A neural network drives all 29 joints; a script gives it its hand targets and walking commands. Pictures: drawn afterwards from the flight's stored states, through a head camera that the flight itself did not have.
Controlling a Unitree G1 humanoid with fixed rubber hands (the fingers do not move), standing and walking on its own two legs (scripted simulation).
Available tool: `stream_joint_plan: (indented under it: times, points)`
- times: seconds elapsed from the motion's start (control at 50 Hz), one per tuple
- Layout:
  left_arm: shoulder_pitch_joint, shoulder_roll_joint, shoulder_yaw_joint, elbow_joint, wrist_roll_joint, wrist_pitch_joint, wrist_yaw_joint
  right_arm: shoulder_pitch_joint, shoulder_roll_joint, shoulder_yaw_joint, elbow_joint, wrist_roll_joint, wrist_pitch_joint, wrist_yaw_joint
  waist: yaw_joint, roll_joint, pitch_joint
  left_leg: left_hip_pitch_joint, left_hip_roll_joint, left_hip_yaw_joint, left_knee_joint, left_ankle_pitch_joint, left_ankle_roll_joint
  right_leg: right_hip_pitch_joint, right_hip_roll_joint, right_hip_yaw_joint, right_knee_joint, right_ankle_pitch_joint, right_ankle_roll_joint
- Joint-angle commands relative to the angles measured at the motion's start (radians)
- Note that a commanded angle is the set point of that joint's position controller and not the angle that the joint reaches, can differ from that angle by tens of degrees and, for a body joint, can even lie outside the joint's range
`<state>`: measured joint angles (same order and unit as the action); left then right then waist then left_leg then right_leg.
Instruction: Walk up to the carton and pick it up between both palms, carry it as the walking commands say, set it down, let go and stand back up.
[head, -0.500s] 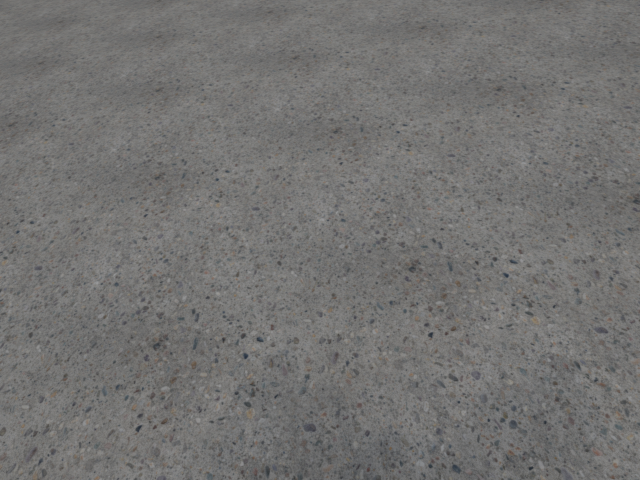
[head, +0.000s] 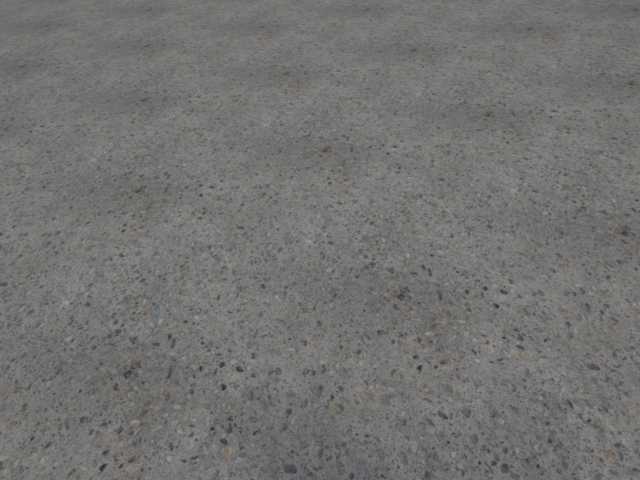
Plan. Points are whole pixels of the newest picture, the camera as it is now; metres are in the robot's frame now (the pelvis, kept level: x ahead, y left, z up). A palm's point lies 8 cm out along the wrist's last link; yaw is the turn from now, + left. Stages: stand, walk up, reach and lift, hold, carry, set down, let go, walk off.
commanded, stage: walk up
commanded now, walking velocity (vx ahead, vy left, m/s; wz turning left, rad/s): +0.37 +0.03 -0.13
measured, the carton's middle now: out of the picture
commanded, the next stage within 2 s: none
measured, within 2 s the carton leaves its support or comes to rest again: neither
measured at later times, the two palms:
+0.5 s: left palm out of the picture +0.11 +0.27 -0.13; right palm (500, 420) +0.24 -0.23 -0.13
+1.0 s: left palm (206, 396) +0.26 +0.19 -0.09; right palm (546, 392) +0.27 -0.31 -0.13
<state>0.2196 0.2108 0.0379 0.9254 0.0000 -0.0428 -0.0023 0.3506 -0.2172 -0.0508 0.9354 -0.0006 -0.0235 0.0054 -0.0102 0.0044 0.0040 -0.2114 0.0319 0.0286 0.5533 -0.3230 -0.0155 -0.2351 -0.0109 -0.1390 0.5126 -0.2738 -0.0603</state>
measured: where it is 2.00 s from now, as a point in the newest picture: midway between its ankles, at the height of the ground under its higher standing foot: (348, 394)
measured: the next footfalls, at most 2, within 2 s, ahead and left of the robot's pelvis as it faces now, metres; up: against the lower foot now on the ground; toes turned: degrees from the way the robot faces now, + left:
left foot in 0.48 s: +0.21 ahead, +0.14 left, +0.00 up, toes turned +4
right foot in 0.82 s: +0.29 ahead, -0.12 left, +0.00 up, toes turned -12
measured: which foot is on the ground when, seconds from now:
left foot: up 0.00-0.46, down 0.48-0.84, up 0.86-1.00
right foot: down 0.00-0.48, up 0.50-0.80, down 0.82-1.00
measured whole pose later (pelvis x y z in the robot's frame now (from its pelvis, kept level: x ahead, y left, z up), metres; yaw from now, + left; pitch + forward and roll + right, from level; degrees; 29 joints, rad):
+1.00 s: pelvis +0.23 -0.06 +0.02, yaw -3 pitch +0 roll +6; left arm 0.35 0.21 0.04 0.92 0.00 -0.06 -0.02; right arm 0.26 -0.23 -0.05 0.90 0.00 -0.02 0.01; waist -0.01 -0.01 0.01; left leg -0.34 0.05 0.09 0.90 -0.35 -0.01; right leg -0.22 -0.09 -0.14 0.36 -0.16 -0.06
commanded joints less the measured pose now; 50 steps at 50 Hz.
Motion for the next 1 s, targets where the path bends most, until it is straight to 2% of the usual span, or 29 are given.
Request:
stream_joint_plan:
  times: [0.0,0.06,0.08,0.1,0.14,0.18,0.22,0.26,0.28,0.32,0.4,0.42,0.44,0.46,0.48,0.5,0.52,0.54,0.58,0.62,0.68,0.7,0.72,0.76,0.8,0.82,0.84,0.9,0.98]
  points:
    - [0.18,0.206,0.054,0.027,0.036,-0.007,0.011,-0.176,-0.1,-0.021,-0.14,-0.044,-0.011,0.01,0.103,-0.134,0.091,-0.486,0.075,-0.074,0.335,-0.123,0.018,0.279,-0.413,0.548,-0.414,-0.288,-0.138]
    - [0.154,0.157,0.031,0.02,0.02,-0.031,0.003,-0.167,-0.1,-0.018,-0.117,-0.04,-0.012,0.029,0.067,-0.131,0.162,-0.416,0.07,-0.033,0.351,0.032,0.0,0.164,-0.307,0.413,-0.456,-0.1,-0.072]
    - [0.174,0.129,0.017,0.032,0.023,-0.034,0.006,-0.159,-0.104,-0.026,-0.098,-0.041,-0.004,0.027,0.061,-0.054,0.139,-0.42,0.059,-0.047,0.354,0.043,0.003,0.204,-0.293,0.369,-0.408,0.097,-0.054]
    - [0.23,0.114,0.023,0.045,0.024,-0.04,0.001,-0.178,-0.076,-0.02,-0.1,-0.037,-0.003,0.036,0.068,-0.107,0.09,-0.416,0.048,-0.015,0.345,0.067,0.002,0.248,-0.253,0.278,-0.395,0.134,-0.048]
    - [0.259,0.121,0.035,0.055,0.023,-0.046,0.002,-0.174,-0.063,-0.017,-0.081,-0.033,-0.001,0.03,0.069,-0.164,0.023,-0.41,0.006,0.001,0.313,0.059,0.013,0.376,-0.229,0.218,-0.252,0.715,-0.025]
    - [0.368,0.099,0.024,0.083,0.019,-0.05,0.004,-0.227,-0.049,-0.016,-0.097,-0.029,0.009,0.033,0.107,-0.182,0.007,-0.373,-0.038,0.042,0.359,0.066,0.015,0.382,-0.212,0.204,-0.198,1.059,0.068]
    - [0.294,0.101,0.022,0.051,0.029,-0.034,0.02,-0.183,-0.024,-0.007,-0.082,-0.012,0.021,0.031,0.056,-0.189,0.022,-0.319,-0.033,0.037,0.264,0.061,0.015,0.34,-0.205,0.076,-0.178,1.084,0.073]
    - [0.333,0.12,0.031,0.039,0.026,-0.033,0.016,-0.275,-0.03,0.005,-0.133,-0.021,0.024,0.042,0.088,-0.201,0.058,-0.35,-0.011,0.039,0.219,0.107,0.005,0.339,-0.21,0.12,-0.227,0.92,0.045]
    - [0.274,0.123,0.033,0.006,0.029,-0.02,0.026,-0.251,-0.018,0.005,-0.114,-0.016,0.03,0.037,0.058,-0.15,0.067,-0.303,-0.003,0.047,0.162,0.1,-0.006,0.312,-0.21,0.058,-0.207,0.947,0.035]
    - [0.335,0.124,0.039,0.023,0.029,-0.011,0.023,-0.301,-0.02,0.013,-0.152,-0.03,0.02,0.036,0.086,-0.147,0.036,-0.372,-0.003,0.048,0.078,0.08,0.01,0.441,-0.226,0.159,-0.179,0.782,-0.031]
    - [0.229,0.165,0.04,0.018,-0.002,-0.007,0.024,-0.139,-0.02,0.013,-0.104,-0.037,-0.008,0.012,0.011,-0.136,-0.078,-0.125,-0.024,0.115,-0.119,0.105,0.046,0.373,-0.212,0.054,-0.03,0.81,-0.03]
    - [0.214,0.152,0.033,0.002,-0.005,-0.014,0.026,-0.052,-0.039,0.006,-0.082,-0.059,-0.023,0.003,-0.034,-0.072,-0.123,0.078,0.0,0.067,-0.191,0.248,0.077,0.221,-0.165,0.027,0.178,0.768,0.01]
    - [0.188,0.113,0.02,-0.038,-0.007,-0.01,0.022,0.092,-0.142,-0.024,-0.053,-0.057,-0.034,-0.022,-0.096,0.121,-0.27,0.355,0.17,-0.146,-0.163,0.362,0.134,-0.011,-0.088,0.037,0.362,0.381,0.049]
    - [0.163,0.057,0.012,-0.069,-0.005,-0.013,0.03,0.085,-0.204,-0.05,-0.022,-0.044,-0.022,-0.031,-0.073,0.359,-0.135,0.435,0.293,-0.288,-0.097,1.196,0.23,-0.244,0.004,0.05,0.513,-0.229,0.085]
    - [0.129,0.067,0.022,-0.099,0.002,-0.003,0.024,0.111,-0.217,-0.048,-0.039,-0.049,-0.031,-0.025,-0.063,0.213,-0.181,0.471,0.342,-0.338,-0.127,0.885,0.269,-0.33,-0.037,0.135,0.589,-0.331,0.044]
    - [0.096,0.049,0.024,-0.122,0.006,0.001,0.02,0.041,-0.192,-0.039,-0.048,-0.037,-0.018,-0.026,-0.045,0.142,-0.106,0.366,0.376,-0.367,-0.127,0.896,0.315,-0.351,-0.027,0.156,0.596,-0.361,0.054]
    - [0.103,0.075,0.011,-0.105,0.008,0.001,0.013,-0.026,-0.173,-0.042,-0.077,-0.033,-0.022,-0.02,-0.023,0.14,-0.046,0.208,0.375,-0.295,-0.184,0.632,0.269,-0.296,-0.121,0.197,0.539,-0.297,0.052]
    - [0.092,0.084,0.013,-0.083,0.011,0.008,0.0,-0.073,-0.171,-0.036,-0.093,-0.037,-0.019,-0.016,-0.021,0.111,-0.021,0.068,0.321,-0.234,-0.311,0.125,0.214,-0.229,-0.131,0.192,0.434,-0.258,0.041]
    - [0.051,0.079,0.024,-0.093,0.018,0.023,-0.004,-0.129,-0.165,-0.026,-0.111,-0.024,-0.01,-0.028,0.018,0.128,0.093,-0.001,0.261,-0.189,-0.344,0.254,0.187,-0.207,-0.069,0.132,0.442,-0.174,0.07]
    - [0.097,0.051,0.017,-0.046,0.03,0.036,-0.028,-0.082,-0.164,-0.035,-0.101,-0.032,-0.016,-0.024,0.014,0.17,0.062,-0.024,0.26,-0.132,-0.419,-0.156,0.182,-0.221,-0.088,0.1,0.399,-0.075,0.073]
    - [0.0,0.068,0.013,-0.036,0.034,0.043,-0.027,-0.073,-0.191,-0.035,-0.091,-0.034,-0.016,-0.012,-0.005,0.241,0.078,-0.049,0.188,-0.07,-0.389,-0.165,0.147,-0.18,-0.088,0.059,0.268,-0.047,0.081]
    - [-0.026,0.05,0.011,-0.056,0.02,0.036,-0.023,-0.062,-0.161,-0.03,-0.086,-0.032,-0.016,-0.019,0.003,0.163,0.112,-0.06,0.209,-0.066,-0.375,-0.012,0.149,-0.177,-0.092,0.057,0.254,-0.044,0.084]
    - [-0.03,0.034,0.007,-0.054,0.017,0.032,-0.026,-0.025,-0.18,-0.037,-0.077,-0.034,-0.014,-0.01,-0.011,0.183,0.092,-0.068,0.228,-0.09,-0.379,-0.122,0.163,-0.125,-0.096,0.028,0.185,-0.052,0.075]
    - [0.066,0.051,0.012,-0.027,0.016,0.015,-0.025,-0.078,-0.193,-0.04,-0.083,-0.028,-0.004,-0.001,0.056,0.104,0.063,-0.145,0.227,-0.076,-0.326,-0.277,0.144,0.016,-0.085,0.0,0.045,-0.009,0.067]
    - [0.206,0.074,0.025,0.029,0.016,0.0,-0.021,-0.096,-0.163,-0.038,-0.081,-0.033,-0.003,-0.001,0.124,0.008,-0.037,-0.213,0.159,0.012,-0.075,-0.188,0.086,0.243,-0.1,0.041,-0.074,-0.006,0.05]
    - [0.292,0.182,0.053,0.053,0.032,-0.009,-0.005,-0.1,-0.087,-0.016,-0.119,-0.021,-0.019,0.004,0.165,-0.347,-0.055,-0.388,0.048,0.07,0.259,-0.164,0.036,0.336,-0.336,0.409,-0.342,-0.319,-0.014]
    - [0.275,0.246,0.049,0.031,0.035,-0.005,0.005,-0.101,-0.085,-0.028,-0.122,-0.033,-0.009,-0.001,0.133,-0.285,0.005,-0.378,0.022,-0.011,0.397,-0.186,0.028,0.197,-0.461,0.673,-0.491,-0.52,-0.041]
    - [0.152,0.168,0.036,-0.024,0.025,-0.013,-0.001,-0.07,-0.126,-0.045,-0.091,-0.045,0.002,0.021,0.057,-0.141,0.107,-0.418,0.074,-0.055,0.472,-0.035,0.015,0.126,-0.371,0.565,-0.476,-0.422,-0.049]
    - [0.264,0.129,0.023,0.036,0.02,-0.042,0.001,-0.083,-0.081,-0.031,-0.059,-0.027,0.008,0.04,0.074,-0.103,-0.007,-0.395,0.041,-0.028,0.466,0.087,0.018,0.292,-0.286,0.29,-0.379,0.099,0.025]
